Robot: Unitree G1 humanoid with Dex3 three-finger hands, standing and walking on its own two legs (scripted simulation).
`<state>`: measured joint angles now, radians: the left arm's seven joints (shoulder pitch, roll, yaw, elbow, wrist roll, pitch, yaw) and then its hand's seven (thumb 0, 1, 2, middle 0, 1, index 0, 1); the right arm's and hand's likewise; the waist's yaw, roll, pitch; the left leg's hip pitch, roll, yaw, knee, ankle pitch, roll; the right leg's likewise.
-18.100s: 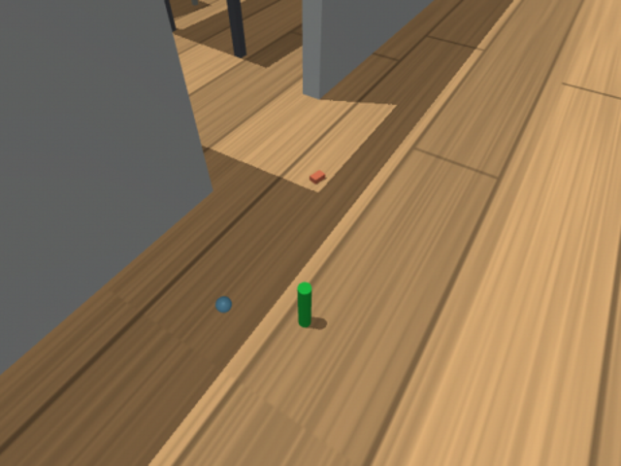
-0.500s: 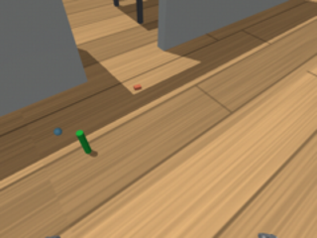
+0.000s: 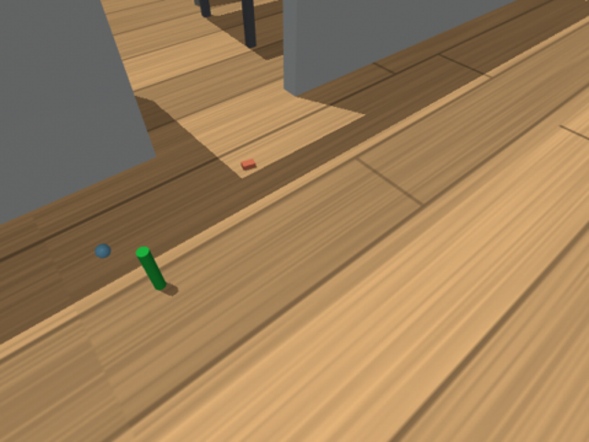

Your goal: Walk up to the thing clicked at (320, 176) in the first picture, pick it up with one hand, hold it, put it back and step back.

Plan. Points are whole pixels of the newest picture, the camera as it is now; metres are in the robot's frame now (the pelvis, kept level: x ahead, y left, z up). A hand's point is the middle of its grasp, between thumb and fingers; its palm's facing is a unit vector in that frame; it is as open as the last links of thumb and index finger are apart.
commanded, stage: stand
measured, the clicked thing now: (248, 164) +1.49 +0.23 -0.77
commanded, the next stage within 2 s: walk up in 2.00 s
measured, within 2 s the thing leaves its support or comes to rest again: neither
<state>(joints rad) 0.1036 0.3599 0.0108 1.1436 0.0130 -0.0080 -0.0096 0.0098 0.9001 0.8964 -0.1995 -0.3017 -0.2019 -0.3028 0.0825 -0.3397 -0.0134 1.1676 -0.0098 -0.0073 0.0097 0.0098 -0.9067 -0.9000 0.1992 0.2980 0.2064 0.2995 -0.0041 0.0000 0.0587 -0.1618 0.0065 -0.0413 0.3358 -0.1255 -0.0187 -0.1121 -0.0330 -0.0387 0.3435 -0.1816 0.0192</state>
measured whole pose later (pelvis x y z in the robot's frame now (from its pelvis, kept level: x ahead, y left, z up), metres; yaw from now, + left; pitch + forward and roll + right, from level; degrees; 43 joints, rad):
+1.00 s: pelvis +0.02 -0.01 +0.00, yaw +0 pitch -2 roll +0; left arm 0.11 0.36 0.01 1.12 0.01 -0.01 -0.01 0.01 0.90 0.90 -0.20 -0.30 -0.20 -0.30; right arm 0.08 -0.35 0.00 1.15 -0.01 -0.01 0.00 0.01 -0.91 -0.90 0.20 0.30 0.21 0.30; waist 0.00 0.00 0.05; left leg -0.14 0.02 -0.04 0.33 -0.16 -0.03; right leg -0.08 -0.02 -0.04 0.32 -0.20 0.01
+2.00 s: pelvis +0.03 -0.01 +0.00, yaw -1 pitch -2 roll +0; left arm 0.12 0.36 0.01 1.12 0.01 -0.01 -0.01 0.01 0.90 0.90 -0.20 -0.30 -0.20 -0.30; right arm 0.11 -0.35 0.01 1.13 -0.01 -0.01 0.00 0.01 -0.91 -0.90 0.20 0.30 0.21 0.30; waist 0.00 0.00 0.06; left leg -0.12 0.03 -0.03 0.32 -0.17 -0.03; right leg -0.08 -0.01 -0.03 0.32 -0.21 0.00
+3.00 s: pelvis +0.40 +0.00 -0.01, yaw +1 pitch -2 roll -1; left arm 0.27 0.39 0.05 0.86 0.02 -0.08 -0.07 0.01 0.90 0.90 -0.20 -0.30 -0.20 -0.30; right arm 0.25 -0.43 -0.07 0.90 -0.02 -0.06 0.07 0.01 -0.91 -0.90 0.20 0.30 0.21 0.30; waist 0.02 0.05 0.07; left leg -0.50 0.11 0.02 0.83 -0.29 0.00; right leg -0.17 -0.02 -0.09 0.47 -0.27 -0.04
